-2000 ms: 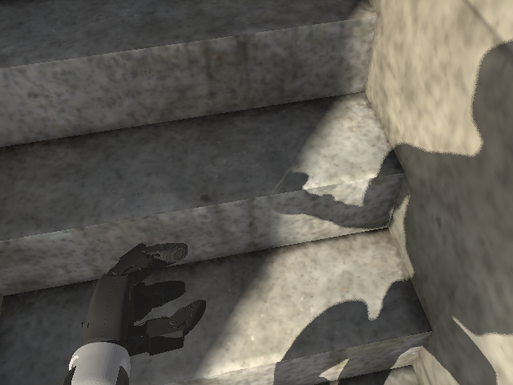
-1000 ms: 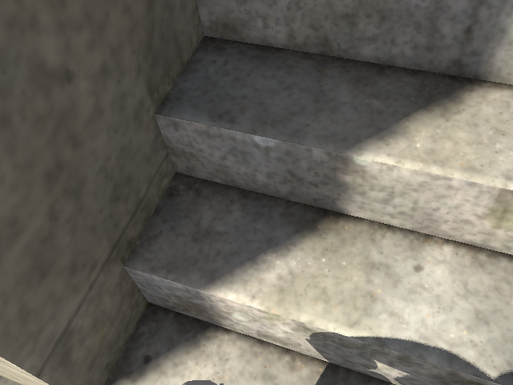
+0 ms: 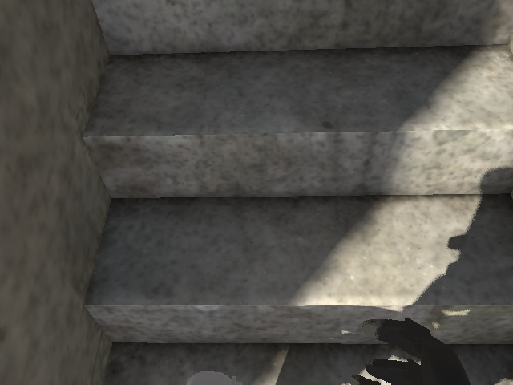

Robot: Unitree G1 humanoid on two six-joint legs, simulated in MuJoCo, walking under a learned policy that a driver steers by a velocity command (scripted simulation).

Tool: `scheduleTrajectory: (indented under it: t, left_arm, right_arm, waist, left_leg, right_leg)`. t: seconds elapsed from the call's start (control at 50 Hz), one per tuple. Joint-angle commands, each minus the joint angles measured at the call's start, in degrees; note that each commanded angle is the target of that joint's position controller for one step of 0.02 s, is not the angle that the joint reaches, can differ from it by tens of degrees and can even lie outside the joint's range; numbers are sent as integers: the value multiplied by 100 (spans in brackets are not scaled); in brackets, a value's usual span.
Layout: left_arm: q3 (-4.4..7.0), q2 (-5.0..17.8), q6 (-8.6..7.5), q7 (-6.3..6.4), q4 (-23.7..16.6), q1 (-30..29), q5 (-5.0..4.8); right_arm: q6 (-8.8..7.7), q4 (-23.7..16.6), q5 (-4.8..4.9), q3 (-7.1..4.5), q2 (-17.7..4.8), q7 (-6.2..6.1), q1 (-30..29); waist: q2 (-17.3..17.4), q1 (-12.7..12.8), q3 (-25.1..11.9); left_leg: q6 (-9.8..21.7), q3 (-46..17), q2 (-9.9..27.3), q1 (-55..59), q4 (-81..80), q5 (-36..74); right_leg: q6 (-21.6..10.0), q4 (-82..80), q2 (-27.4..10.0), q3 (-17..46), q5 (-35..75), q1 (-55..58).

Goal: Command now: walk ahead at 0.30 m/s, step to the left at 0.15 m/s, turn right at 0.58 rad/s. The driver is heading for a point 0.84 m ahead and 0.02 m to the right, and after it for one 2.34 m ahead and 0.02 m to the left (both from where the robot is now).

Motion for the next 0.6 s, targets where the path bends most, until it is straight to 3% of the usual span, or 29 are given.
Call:
scheduleTrajectory:
  t: [0.02,0.04,0.06,0.08,0.1,0.12,0.16,0.18,0.2,0.22,0.24,0.26,0.28,0.3,0.32,0.34,0.36,0.38,0.4,0.42,0.44,0.46,0.48,0.5,0.52,0.54,0.56,0.58,0.6]
  left_arm:
    - [97,453,-237,83,-360,-53,-23]
    - [118,518,-257,105,-347,117,-24]
    - [174,588,-301,107,-273,443,68]
    - [238,724,-353,134,-220,767,38]
    - [286,756,-396,134,-179,972,13]
    - [350,819,-317,166,-117,966,-30]
    - [358,749,-291,216,-73,1198,32]
    - [-149,10,-586,-169,938,2675,386]
    - [-156,32,-562,-365,1051,2962,457]
    - [-218,61,-480,-526,941,2409,505]
    - [-103,564,-347,-689,661,1308,459]
    - [10,1020,-189,-769,582,700,280]
    - [112,1597,-179,-847,536,219,217]
    - [253,2374,-220,-943,137,-719,-142]
    - [200,1999,-268,-1027,201,-668,-195]
    - [-124,674,-365,-1077,289,-234,214]
    - [-281,-166,-415,-1148,294,237,522]
    - [-132,187,-438,-1128,290,-744,177]
    - [-63,348,-456,-1038,229,-1308,-26]
    - [-44,408,-369,-912,346,-1077,-34]
    - [-74,283,-253,-813,505,-1098,31]
    - [-84,173,-79,-781,408,-1162,117]
    - [-137,-68,52,-734,316,-1271,108]
    - [-248,-296,140,-732,131,-1516,69]
    - [-334,-339,225,-729,-68,-1673,70]
    - [-342,-228,264,-665,-173,-1846,-76]
    - [-304,72,229,-598,-337,-2221,-263]
    - [-393,75,278,-545,-573,-2699,-348]
    - [-426,107,276,-558,-567,-2862,-396]
  right_arm:
    - [49,127,82,-104,-226,-89,644]
    - [62,66,91,-106,-222,-93,445]
    - [67,-6,91,-152,-204,-94,142]
    - [113,-97,62,-115,-90,-104,-13]
    - [121,-197,31,-84,7,-91,-208]
    - [91,-325,68,-39,11,-6,-519]
    - [22,-660,87,20,35,91,-1210]
    - [-269,-518,298,56,-646,349,-1363]
    - [-295,-509,333,80,-561,307,-1515]
    - [-321,-518,210,128,-476,296,-1675]
    - [-228,-828,324,190,-446,324,-2083]
    - [-2,-1393,255,362,-149,501,-3101]
    - [83,-1157,468,353,70,702,-2327]
    - [127,-928,529,115,-505,750,-1047]
    - [61,-84,562,-254,-1327,675,512]
    - [47,609,367,-421,-1580,465,2311]
    - [78,1389,140,-387,-1886,467,4017]
    - [92,1535,-85,-369,-1968,525,4228]
    - [15,1692,169,-419,-1932,702,3182]
    - [-17,1591,397,-375,-1585,776,2223]
    - [24,1875,388,-218,-769,783,1908]
    - [-12,2204,363,-37,-134,825,1649]
    - [-106,2502,332,46,172,815,1397]
    - [-181,2894,210,62,356,796,1608]
    - [-296,3220,61,91,415,812,1879]
    - [-404,3251,-103,106,494,807,1495]
    - [-487,3125,-259,120,353,831,1048]
    - [-551,3100,-289,47,63,772,1069]
    - [-586,3152,-313,37,-77,712,1214]
  waist:
    - [-176,-228,-253]
    - [-180,-133,-315]
    - [-707,139,-419]
    - [-809,267,-456]
    - [-850,318,-383]
    - [-770,347,-2]
    - [-688,522,156]
    - [-985,737,-1000]
    - [-668,777,-795]
    - [-639,591,-728]
    - [-562,152,-537]
    - [-769,-36,-278]
    - [-1479,-540,-534]
    - [-1291,-1276,-1252]
    - [-562,-1532,-2525]
    - [444,-1706,-3720]
    - [1621,-1532,-4096]
    - [1302,-2076,-1840]
    - [1536,-1500,-707]
    - [952,-1009,-828]
    - [-18,-793,-900]
    - [-305,-505,-862]
    - [-449,-213,-763]
    - [-331,-165,-612]
    - [-385,-1,-626]
    - [-480,153,-571]
    - [-344,330,-558]
    - [-113,213,-721]
    - [-26,164,-799]
  left_leg:
    - [-143,411,45,-326,73,147]
    - [-160,355,75,-446,-29,147]
    - [-125,381,-70,-1019,1120,-177]
    - [-67,180,38,-1766,1795,-585]
    - [-36,18,133,-2267,2100,-924]
    - [-20,-114,193,-2810,2110,-1413]
    - [-65,-176,267,-3343,1952,-2089]
    - [221,-759,255,-4195,2021,-2807]
    - [372,-559,418,-4655,1072,-2776]
    - [545,-52,515,-3862,393,-2351]
    - [581,237,515,-1915,-923,-2795]
    - [254,1171,232,698,-2057,-4092]
    - [-152,1166,-11,2483,-1406,-2706]
    - [-448,1120,-255,3029,-2640,-2377]
    - [-302,967,-688,4083,-4753,-1264]
    - [789,-1340,37,6520,-5771,-497]
    - [2271,-5018,1874,7896,-7584,24]
    - [1806,-6165,1866,6695,-8506,-4107]
    - [1790,-5434,1772,5251,-8695,-4920]
    - [1897,-4795,1798,4334,-8345,-4217]
    - [1780,-4153,1812,3784,-8066,-3745]
    - [1593,-3794,1889,3305,-8113,-3210]
    - [1268,-3012,1619,3374,-8081,-2543]
    - [1120,-2317,1489,3683,-8262,-1842]
    - [848,-1660,1392,4073,-8440,-1150]
    - [643,-958,1155,3847,-8687,-880]
    - [466,-252,948,3265,-8974,-700]
    - [472,51,863,2983,-9205,-360]
    - [422,243,736,2924,-9231,-196]
  right_leg:
    - [-869,-1613,-1047,1731,3535,515]
    - [-887,-1660,-1137,1899,3468,717]
    - [-1105,-1790,-1296,2302,3583,1266]
    - [-1145,-1844,-1454,2478,3612,2025]
    - [-1151,-1911,-1544,2638,3383,2467]
    - [-1127,-1979,-1590,2608,3464,2608]
    - [-1213,-2213,-1661,2753,3135,2953]
    - [-1119,-1483,-1971,3048,1067,3409]
    - [-1004,-1758,-1850,2952,482,3619]
    - [-1066,-2382,-1717,2890,-399,2382]
    - [-1066,-3358,-1815,2855,-481,294]
    - [-1394,-4724,-1802,2706,-99,-2207]
    - [-1293,-4799,-2039,2707,2463,-2941]
    - [-1169,-3805,-2066,2139,5607,-1763]
    - [-850,-2077,-1499,1311,7797,-28]
    - [-643,533,-734,1432,7090,-1163]
    - [-360,2211,525,1837,2595,-3063]
    - [-450,4299,172,1947,3116,-4812]
    - [-578,5159,-366,1019,3313,-5278]
    - [-596,5883,-635,701,3282,-4847]
    - [-837,6589,-651,732,3091,-4825]
    - [-1090,7472,-782,620,2888,-4866]
    - [-1270,7579,-716,742,2670,-5286]
    - [-1467,8017,-665,664,2240,-5983]
    - [-1495,7769,-887,448,2367,-6377]
    - [-1486,7301,-948,276,2243,-6339]
    - [-1511,6710,-1135,5,2066,-5859]
    - [-1381,6733,-1317,-218,1591,-5615]
    - [-1234,7337,-1249,-458,1520,-5591]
